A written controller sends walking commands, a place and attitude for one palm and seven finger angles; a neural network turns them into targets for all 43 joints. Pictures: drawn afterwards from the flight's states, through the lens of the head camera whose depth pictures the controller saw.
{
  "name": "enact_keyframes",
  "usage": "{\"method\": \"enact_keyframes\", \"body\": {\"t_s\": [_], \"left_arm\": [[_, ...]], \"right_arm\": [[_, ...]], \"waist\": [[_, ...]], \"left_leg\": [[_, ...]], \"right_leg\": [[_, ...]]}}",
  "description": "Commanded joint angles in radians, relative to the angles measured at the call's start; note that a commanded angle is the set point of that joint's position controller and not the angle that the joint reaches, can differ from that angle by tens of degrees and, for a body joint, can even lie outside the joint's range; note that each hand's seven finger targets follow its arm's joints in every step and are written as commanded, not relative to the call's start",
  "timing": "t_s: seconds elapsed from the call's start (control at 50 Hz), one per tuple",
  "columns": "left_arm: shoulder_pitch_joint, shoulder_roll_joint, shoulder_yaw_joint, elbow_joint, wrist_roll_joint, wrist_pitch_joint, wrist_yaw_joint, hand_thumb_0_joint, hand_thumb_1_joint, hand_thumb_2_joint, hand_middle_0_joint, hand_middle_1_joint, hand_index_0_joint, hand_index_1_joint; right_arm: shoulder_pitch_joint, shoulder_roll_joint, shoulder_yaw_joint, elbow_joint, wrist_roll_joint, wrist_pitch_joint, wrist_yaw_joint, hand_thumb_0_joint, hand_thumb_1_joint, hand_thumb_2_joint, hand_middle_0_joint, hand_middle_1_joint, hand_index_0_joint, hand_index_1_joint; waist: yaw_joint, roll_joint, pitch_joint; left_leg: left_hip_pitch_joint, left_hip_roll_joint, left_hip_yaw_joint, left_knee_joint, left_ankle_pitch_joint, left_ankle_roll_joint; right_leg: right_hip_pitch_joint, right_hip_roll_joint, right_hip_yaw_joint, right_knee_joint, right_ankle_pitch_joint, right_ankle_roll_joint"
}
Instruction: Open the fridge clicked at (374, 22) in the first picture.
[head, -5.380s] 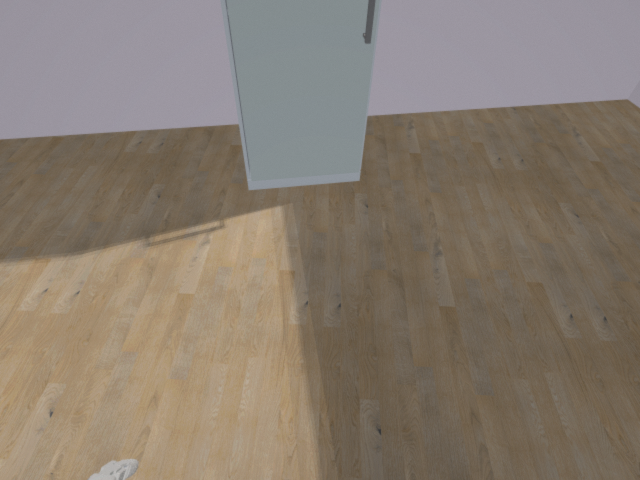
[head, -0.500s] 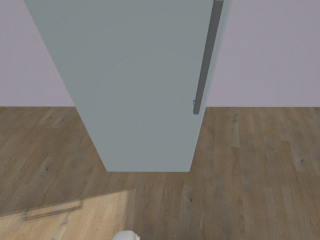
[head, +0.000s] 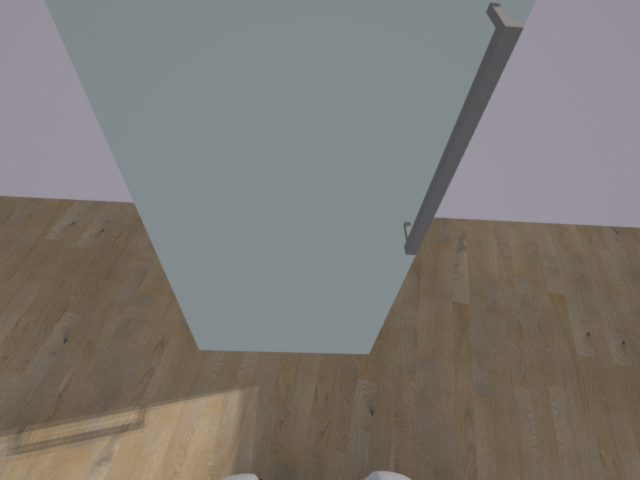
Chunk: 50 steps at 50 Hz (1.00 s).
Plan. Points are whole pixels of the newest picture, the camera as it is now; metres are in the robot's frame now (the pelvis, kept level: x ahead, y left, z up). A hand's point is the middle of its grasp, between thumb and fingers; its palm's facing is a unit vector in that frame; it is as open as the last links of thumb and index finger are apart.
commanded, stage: come to a stop and stand still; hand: right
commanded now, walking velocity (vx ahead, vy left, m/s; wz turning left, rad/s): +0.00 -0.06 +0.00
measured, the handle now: (443, 158) +0.51 -0.13 +0.13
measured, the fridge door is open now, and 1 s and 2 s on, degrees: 0 0 0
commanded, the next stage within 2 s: look again from close up in 1.16 s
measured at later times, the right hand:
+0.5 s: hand out of the picture -0.08 -0.27 -0.18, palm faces +0.02 +0.98 -0.22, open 7.4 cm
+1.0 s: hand out of the picture -0.11 -0.22 -0.17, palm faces -0.01 +0.99 -0.16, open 7.3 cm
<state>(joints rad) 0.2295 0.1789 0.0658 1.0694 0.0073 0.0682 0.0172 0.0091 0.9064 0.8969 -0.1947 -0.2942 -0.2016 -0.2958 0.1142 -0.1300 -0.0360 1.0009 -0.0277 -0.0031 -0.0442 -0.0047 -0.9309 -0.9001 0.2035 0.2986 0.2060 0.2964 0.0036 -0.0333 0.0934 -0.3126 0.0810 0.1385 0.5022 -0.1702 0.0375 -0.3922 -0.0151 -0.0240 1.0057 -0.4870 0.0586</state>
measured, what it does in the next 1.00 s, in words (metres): walks backwards: right foot, then left foot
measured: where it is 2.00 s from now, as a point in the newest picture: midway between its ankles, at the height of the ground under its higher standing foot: outside the picture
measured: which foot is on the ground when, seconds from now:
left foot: down 0.00-0.20, up 0.22-0.52, down 0.54-1.00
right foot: up 0.00-0.18, down 0.20-1.00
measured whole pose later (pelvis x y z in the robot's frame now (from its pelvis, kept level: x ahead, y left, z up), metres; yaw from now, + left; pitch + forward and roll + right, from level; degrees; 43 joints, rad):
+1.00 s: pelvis -0.10 -0.06 +0.00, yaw +2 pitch -2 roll +0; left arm 0.34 0.12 0.01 1.17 0.01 0.02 0.02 0.01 0.91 0.90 -0.19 -0.29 -0.20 -0.30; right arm 0.30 -0.12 0.00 1.13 -0.01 0.01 -0.04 0.01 -0.92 -0.90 0.20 0.30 0.20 0.30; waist 0.02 0.00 0.04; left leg -0.15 -0.01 0.05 0.43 -0.26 0.03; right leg -0.24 -0.02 -0.08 0.41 -0.14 -0.02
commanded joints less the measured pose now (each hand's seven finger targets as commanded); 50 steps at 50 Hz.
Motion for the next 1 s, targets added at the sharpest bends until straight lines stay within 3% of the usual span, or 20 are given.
{"method": "enact_keyframes", "body": {"t_s": [0.0,0.08,0.14,0.16,0.18,0.2,0.22,0.24,0.3,0.4,0.44,0.48,0.5,0.54,0.56,0.58,0.6,0.68,0.8,0.98], "left_arm": [[0.078,0.039,0.010,-0.060,0.004,-0.008,-0.006,0.000,0.900,0.900,-0.200,-0.300,-0.200,-0.300],[0.058,0.048,0.004,-0.084,0.004,-0.027,-0.012,0.000,0.900,0.900,-0.200,-0.300,-0.200,-0.300],[0.149,0.055,-0.002,-0.060,0.002,-0.043,-0.010,0.000,0.900,0.900,-0.200,-0.300,-0.200,-0.300],[0.169,0.096,0.003,-0.058,0.005,-0.051,-0.009,0.000,0.900,0.900,-0.200,-0.300,-0.200,-0.300],[0.127,0.172,0.017,-0.086,0.016,-0.056,-0.005,0.000,0.900,0.900,-0.200,-0.300,-0.200,-0.300],[0.039,0.206,0.015,-0.130,0.016,-0.049,0.001,0.000,0.900,0.900,-0.200,-0.300,-0.200,-0.300],[-0.033,0.188,0.006,-0.143,0.019,-0.051,0.008,0.000,0.900,0.900,-0.200,-0.300,-0.200,-0.300],[-0.075,0.164,0.000,-0.138,0.020,-0.052,0.015,0.000,0.900,0.900,-0.200,-0.300,-0.200,-0.300],[-0.083,0.126,-0.015,-0.129,0.010,-0.062,0.021,0.000,0.900,0.900,-0.200,-0.300,-0.200,-0.300],[0.037,0.114,-0.013,-0.065,0.007,-0.070,0.024,0.000,0.900,0.900,-0.200,-0.300,-0.200,-0.300],[0.073,0.119,-0.011,-0.043,0.008,-0.073,0.023,0.000,0.900,0.900,-0.200,-0.300,-0.200,-0.300],[0.062,0.116,-0.013,-0.029,-0.001,-0.075,0.021,0.000,0.900,0.900,-0.200,-0.300,-0.200,-0.300],[0.060,0.093,-0.016,-0.023,-0.009,-0.078,0.017,0.000,0.900,0.900,-0.200,-0.300,-0.200,-0.300],[0.057,0.051,-0.031,-0.021,-0.014,-0.081,0.012,0.000,0.900,0.900,-0.200,-0.300,-0.200,-0.300],[0.066,0.045,-0.035,-0.011,-0.011,-0.083,0.008,0.000,0.900,0.900,-0.200,-0.300,-0.200,-0.300],[0.067,0.048,-0.035,0.004,-0.003,-0.078,0.010,0.000,0.900,0.900,-0.200,-0.300,-0.200,-0.300],[0.073,0.055,-0.034,0.012,-0.003,-0.076,0.010,0.000,0.900,0.900,-0.200,-0.300,-0.200,-0.300],[0.091,0.056,-0.043,0.047,-0.001,-0.073,0.009,0.000,0.900,0.900,-0.200,-0.300,-0.200,-0.300],[0.114,0.037,-0.048,0.069,0.002,-0.061,0.010,0.000,0.900,0.900,-0.200,-0.300,-0.200,-0.300],[0.157,0.017,-0.045,0.075,0.007,-0.065,0.016,0.000,0.900,0.900,-0.200,-0.300,-0.200,-0.300]], "right_arm": [[0.069,-0.223,-0.060,-0.046,-0.007,0.009,-0.013,0.000,-0.900,-0.900,0.200,0.300,0.200,0.300],[0.071,-0.239,-0.064,-0.052,-0.013,0.021,0.000,0.000,-0.900,-0.900,0.200,0.300,0.200,0.300],[0.049,-0.233,-0.060,-0.053,-0.003,0.034,0.006,0.000,-0.900,-0.900,0.200,0.300,0.200,0.300],[0.056,-0.196,-0.050,-0.060,0.008,0.040,0.010,0.000,-0.900,-0.900,0.200,0.300,0.200,0.300],[0.080,-0.131,-0.040,-0.075,0.016,0.048,0.014,0.000,-0.900,-0.900,0.200,0.300,0.200,0.300],[0.050,-0.131,-0.035,-0.081,0.009,0.055,0.013,0.000,-0.900,-0.900,0.200,0.300,0.200,0.300],[0.055,-0.145,-0.038,-0.063,0.005,0.066,0.012,0.000,-0.900,-0.900,0.200,0.300,0.200,0.300],[0.078,-0.152,-0.045,-0.037,-0.002,0.073,0.016,0.000,-0.900,-0.900,0.200,0.300,0.200,0.300],[0.184,-0.143,-0.037,0.016,-0.001,0.056,0.024,0.000,-0.900,-0.900,0.200,0.300,0.200,0.300],[0.154,-0.114,-0.005,0.020,0.006,0.037,0.017,0.000,-0.900,-0.900,0.200,0.300,0.200,0.300],[0.164,-0.099,0.004,0.030,0.012,0.030,0.013,0.000,-0.900,-0.900,0.200,0.300,0.200,0.300],[0.241,-0.090,0.008,0.075,0.014,0.021,0.007,0.000,-0.900,-0.900,0.200,0.300,0.200,0.300],[0.263,-0.111,0.010,0.091,0.013,0.010,0.003,0.000,-0.900,-0.900,0.200,0.300,0.200,0.300],[0.238,-0.135,0.015,0.098,0.015,-0.004,-0.001,0.000,-0.900,-0.900,0.200,0.300,0.200,0.300],[0.231,-0.132,0.020,0.097,0.017,-0.006,0.000,0.000,-0.900,-0.900,0.200,0.300,0.200,0.300],[0.222,-0.121,0.019,0.106,0.017,-0.015,-0.001,0.000,-0.900,-0.900,0.200,0.300,0.200,0.300],[0.219,-0.108,0.024,0.106,0.018,-0.015,-0.002,0.000,-0.900,-0.900,0.200,0.300,0.200,0.300],[0.217,-0.095,0.028,0.106,0.021,-0.006,-0.003,0.000,-0.900,-0.900,0.200,0.300,0.200,0.300],[0.243,-0.094,0.025,0.110,0.021,0.002,-0.003,0.000,-0.900,-0.900,0.200,0.300,0.200,0.300],[0.263,-0.071,0.019,0.106,0.021,0.001,0.001,0.000,-0.900,-0.900,0.200,0.300,0.200,0.300]], "waist": [[-0.019,0.200,-0.154],[-0.030,0.265,-0.145],[0.019,0.213,-0.151],[0.028,0.073,-0.143],[0.017,-0.223,-0.091],[0.012,-0.257,-0.018],[-0.006,-0.236,0.008],[-0.031,-0.202,0.033],[-0.057,-0.106,-0.004],[0.006,-0.100,-0.054],[0.014,-0.096,-0.092],[-0.015,-0.047,-0.117],[-0.020,-0.001,-0.121],[0.009,0.090,-0.088],[0.014,0.069,-0.094],[0.017,0.179,-0.091],[0.017,0.199,-0.078],[0.014,0.104,0.003],[0.005,0.044,0.070],[0.005,0.028,0.024]], "left_leg": [[0.122,0.266,-0.210,-0.172,0.386,0.141],[0.084,0.225,-0.240,-0.203,0.074,0.117],[-0.034,0.166,-0.205,-0.138,-0.126,0.040],[-0.102,0.106,-0.156,-0.029,-0.212,-0.003],[-0.188,-0.006,-0.072,0.143,-0.303,-0.061],[-0.140,-0.035,-0.117,0.269,-0.331,-0.065],[-0.087,-0.020,-0.180,0.350,-0.296,-0.063],[-0.080,-0.033,-0.194,0.424,-0.238,-0.060],[-0.126,-0.052,-0.171,0.500,-0.180,-0.064],[-0.093,-0.026,-0.126,0.228,-0.262,-0.079],[-0.014,-0.030,-0.125,0.080,-0.266,-0.072],[0.114,-0.030,-0.119,-0.105,-0.098,-0.067],[0.188,-0.002,-0.164,-0.199,0.012,-0.056],[0.156,0.096,-0.248,-0.196,0.108,-0.007],[0.127,0.101,-0.243,-0.183,0.110,0.005],[0.109,0.072,-0.238,-0.187,0.110,0.003],[0.095,0.065,-0.230,-0.195,0.091,0.002],[0.040,0.038,-0.220,-0.215,-0.098,-0.010],[0.001,0.028,-0.226,-0.241,-0.226,-0.006],[0.016,0.018,-0.219,-0.222,-0.228,-0.002]], "right_leg": [[0.005,-0.028,0.013,-0.026,0.033,0.005],[0.079,-0.013,-0.027,-0.244,0.049,-0.012],[0.280,0.001,-0.057,-0.544,0.219,-0.026],[0.319,-0.063,0.022,-0.648,0.203,-0.037],[0.216,-0.263,0.283,-0.798,0.115,-0.096],[0.020,-0.340,0.352,-0.873,0.074,-0.152],[-0.079,-0.316,0.318,-0.912,0.012,-0.167],[-0.096,-0.257,0.241,-0.901,0.014,-0.151],[0.054,-0.183,0.127,-0.821,0.172,-0.162],[0.282,-0.221,0.164,-0.771,0.388,-0.216],[0.314,-0.234,0.192,-0.745,0.489,-0.221],[0.277,-0.199,0.166,-0.701,0.480,-0.183],[0.229,-0.160,0.136,-0.658,0.471,-0.147],[0.213,-0.084,0.054,-0.639,0.399,-0.084],[0.250,-0.074,0.055,-0.648,0.408,-0.079],[0.269,-0.082,0.043,-0.637,0.419,-0.075],[0.277,-0.082,0.040,-0.632,0.412,-0.078],[0.258,-0.090,0.052,-0.684,0.329,-0.080],[0.191,-0.079,0.054,-0.688,0.217,-0.076],[0.171,-0.085,0.070,-0.691,0.187,-0.080]]}}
